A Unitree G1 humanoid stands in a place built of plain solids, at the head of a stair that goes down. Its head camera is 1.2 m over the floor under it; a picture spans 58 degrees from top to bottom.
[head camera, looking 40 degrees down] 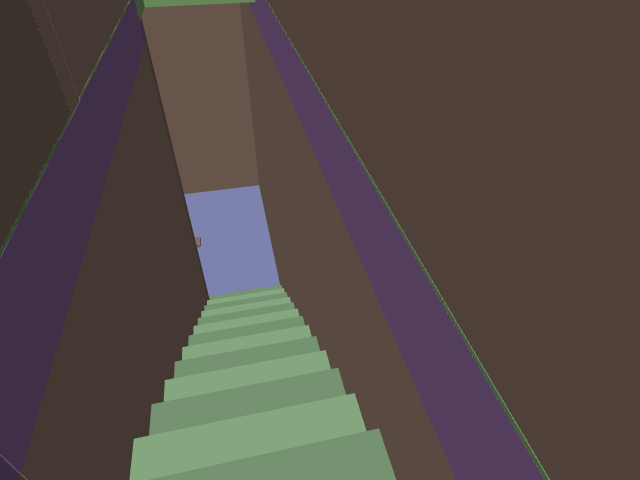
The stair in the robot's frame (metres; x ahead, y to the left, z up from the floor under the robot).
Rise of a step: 0.20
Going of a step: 0.25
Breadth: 0.85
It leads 13 degrees to the left of straight ahead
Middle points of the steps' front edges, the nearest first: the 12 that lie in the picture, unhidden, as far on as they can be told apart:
0.60 0.22 -0.19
0.85 0.27 -0.39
1.09 0.33 -0.58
1.34 0.38 -0.78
1.58 0.44 -0.97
1.82 0.49 -1.17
2.07 0.55 -1.36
2.31 0.60 -1.56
2.56 0.66 -1.75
2.80 0.71 -1.95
3.04 0.76 -2.14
3.29 0.82 -2.34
